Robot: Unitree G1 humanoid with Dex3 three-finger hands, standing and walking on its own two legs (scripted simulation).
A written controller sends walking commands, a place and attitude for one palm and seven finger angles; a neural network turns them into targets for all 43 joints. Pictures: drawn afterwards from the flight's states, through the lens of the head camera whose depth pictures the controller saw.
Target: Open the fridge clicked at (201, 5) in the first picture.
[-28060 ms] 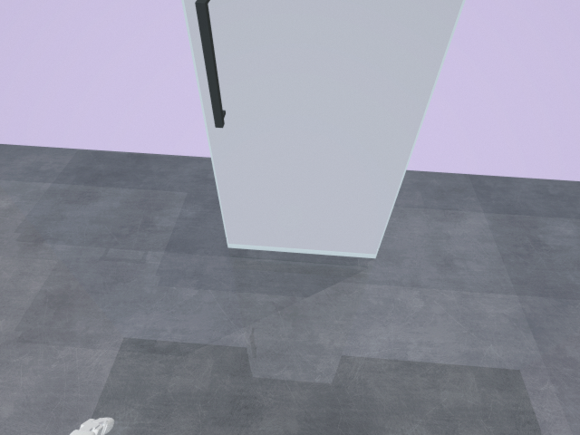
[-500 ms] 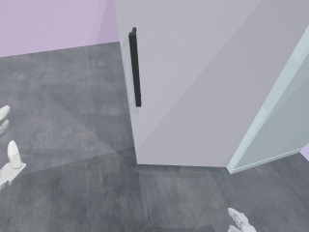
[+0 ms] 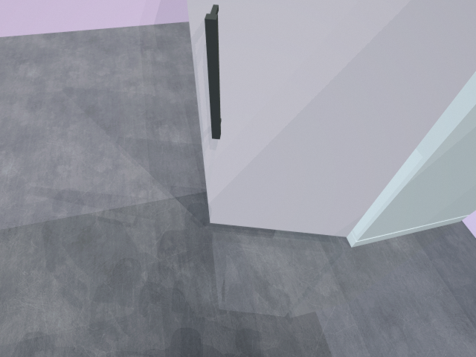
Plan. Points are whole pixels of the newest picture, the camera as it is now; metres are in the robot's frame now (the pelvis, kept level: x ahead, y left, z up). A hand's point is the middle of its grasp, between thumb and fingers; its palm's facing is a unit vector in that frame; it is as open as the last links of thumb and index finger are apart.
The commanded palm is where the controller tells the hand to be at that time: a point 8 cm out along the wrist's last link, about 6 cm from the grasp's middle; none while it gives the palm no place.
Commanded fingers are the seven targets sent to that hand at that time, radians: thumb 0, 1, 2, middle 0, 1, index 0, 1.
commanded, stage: let the arm hang, fingers relaxed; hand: left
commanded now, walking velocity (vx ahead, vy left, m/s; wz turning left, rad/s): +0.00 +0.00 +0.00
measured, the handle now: (215, 81) +0.65 +0.09 +0.08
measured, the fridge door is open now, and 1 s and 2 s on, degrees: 71 71 71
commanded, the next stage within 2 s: look to check the result in 0.58 s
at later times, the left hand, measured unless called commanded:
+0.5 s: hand out of the picture +0.12 +0.25 -0.14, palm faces -0.05 -0.95 -0.32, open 7.4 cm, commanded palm none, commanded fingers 0.00 0.90 0.90 -0.20 -0.30 -0.20 -0.30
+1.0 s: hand out of the picture +0.09 +0.26 -0.15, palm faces -0.04 -0.94 -0.33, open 7.4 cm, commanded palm none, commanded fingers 0.00 0.90 0.90 -0.20 -0.30 -0.20 -0.30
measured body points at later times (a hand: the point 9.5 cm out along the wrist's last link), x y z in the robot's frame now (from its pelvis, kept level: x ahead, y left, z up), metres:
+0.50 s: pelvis +0.01 +0.02 +0.01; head +0.02 +0.02 +0.46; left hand +0.12 +0.30 -0.12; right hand +0.08 -0.27 -0.13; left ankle +0.02 +0.13 -0.74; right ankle -0.02 -0.09 -0.74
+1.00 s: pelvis +0.02 +0.02 +0.01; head +0.05 +0.02 +0.46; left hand +0.09 +0.31 -0.13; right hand +0.09 -0.27 -0.13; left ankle +0.02 +0.13 -0.74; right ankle -0.02 -0.09 -0.74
